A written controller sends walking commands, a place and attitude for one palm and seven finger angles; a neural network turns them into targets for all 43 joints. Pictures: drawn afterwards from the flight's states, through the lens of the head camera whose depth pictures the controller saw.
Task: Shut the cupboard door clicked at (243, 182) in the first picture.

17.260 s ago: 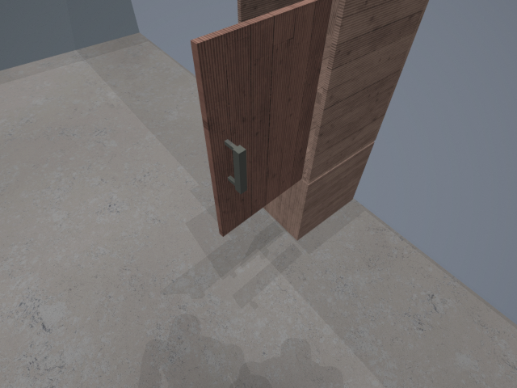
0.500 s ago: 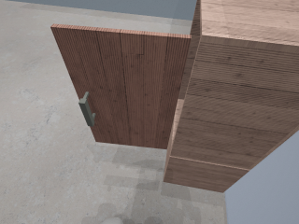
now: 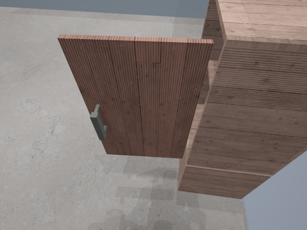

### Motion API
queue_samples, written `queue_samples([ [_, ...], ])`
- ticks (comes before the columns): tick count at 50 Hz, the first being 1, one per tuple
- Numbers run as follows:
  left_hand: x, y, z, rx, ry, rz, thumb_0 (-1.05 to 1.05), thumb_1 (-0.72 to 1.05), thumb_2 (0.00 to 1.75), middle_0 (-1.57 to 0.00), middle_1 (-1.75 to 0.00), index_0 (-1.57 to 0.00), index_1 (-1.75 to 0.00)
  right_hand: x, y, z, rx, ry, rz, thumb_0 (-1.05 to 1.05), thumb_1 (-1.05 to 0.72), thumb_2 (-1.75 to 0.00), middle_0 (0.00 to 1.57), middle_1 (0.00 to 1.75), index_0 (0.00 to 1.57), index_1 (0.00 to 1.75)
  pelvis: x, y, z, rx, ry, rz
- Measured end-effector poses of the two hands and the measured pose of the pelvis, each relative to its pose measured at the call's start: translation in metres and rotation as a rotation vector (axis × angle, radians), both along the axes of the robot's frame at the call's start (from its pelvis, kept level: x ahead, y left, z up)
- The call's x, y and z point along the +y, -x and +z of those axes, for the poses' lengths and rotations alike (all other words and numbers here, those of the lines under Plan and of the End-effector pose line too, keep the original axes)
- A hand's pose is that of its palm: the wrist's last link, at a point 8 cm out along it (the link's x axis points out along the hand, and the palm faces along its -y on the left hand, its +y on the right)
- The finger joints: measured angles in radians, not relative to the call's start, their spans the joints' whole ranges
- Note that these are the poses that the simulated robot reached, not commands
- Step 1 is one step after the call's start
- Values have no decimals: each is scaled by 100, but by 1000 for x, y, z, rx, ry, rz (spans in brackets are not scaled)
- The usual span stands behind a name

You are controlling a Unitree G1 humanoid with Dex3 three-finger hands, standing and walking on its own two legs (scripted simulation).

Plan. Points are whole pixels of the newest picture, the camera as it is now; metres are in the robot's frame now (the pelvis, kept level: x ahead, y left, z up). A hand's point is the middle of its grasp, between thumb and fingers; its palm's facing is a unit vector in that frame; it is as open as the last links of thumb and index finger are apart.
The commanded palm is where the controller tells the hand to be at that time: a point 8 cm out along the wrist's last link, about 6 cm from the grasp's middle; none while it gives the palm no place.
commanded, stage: come to a stop and stand still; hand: left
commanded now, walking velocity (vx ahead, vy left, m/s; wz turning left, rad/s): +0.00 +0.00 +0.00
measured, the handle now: (100, 122) +0.44 +0.23 -0.05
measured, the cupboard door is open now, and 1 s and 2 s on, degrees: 94 94 94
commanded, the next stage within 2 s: look again from close up in 0.70 s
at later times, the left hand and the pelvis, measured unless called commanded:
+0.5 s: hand out of the picture +0.00 +0.22 -0.18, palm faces +0.03 -0.99 -0.15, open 7.4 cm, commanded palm none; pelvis +0.01 +0.05 +0.01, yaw +0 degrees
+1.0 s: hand out of the picture +0.02 +0.23 -0.17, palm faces -0.01 -0.98 -0.22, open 7.4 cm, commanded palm none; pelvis +0.01 +0.05 +0.00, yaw -1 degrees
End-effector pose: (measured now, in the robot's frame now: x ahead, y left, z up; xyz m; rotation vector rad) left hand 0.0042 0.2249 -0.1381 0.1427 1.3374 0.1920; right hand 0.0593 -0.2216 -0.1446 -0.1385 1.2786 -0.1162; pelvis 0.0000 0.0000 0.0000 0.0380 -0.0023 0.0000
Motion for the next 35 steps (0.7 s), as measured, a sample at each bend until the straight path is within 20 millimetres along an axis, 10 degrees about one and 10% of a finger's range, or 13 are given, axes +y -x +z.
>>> queue_samples([
  [35,36,11,-10,115,69,-12,0,91,90,-20,-30,-20,-30,61,67,9,179,19,-42,2,-93,-89,20,30,20,30,51,-10,6,-1,39,-12],
])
